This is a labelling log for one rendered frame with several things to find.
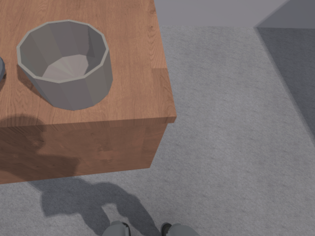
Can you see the left robot thigh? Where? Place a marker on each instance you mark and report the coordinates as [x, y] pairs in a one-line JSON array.
[[116, 230]]

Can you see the table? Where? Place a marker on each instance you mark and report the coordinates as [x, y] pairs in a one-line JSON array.
[[122, 132]]

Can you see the robot thigh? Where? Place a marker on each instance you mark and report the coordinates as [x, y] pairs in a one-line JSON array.
[[116, 230], [182, 230]]

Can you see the right robot thigh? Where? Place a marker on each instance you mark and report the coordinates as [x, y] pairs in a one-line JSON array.
[[182, 230]]

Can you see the pot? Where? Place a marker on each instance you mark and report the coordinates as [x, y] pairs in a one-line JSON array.
[[68, 62]]

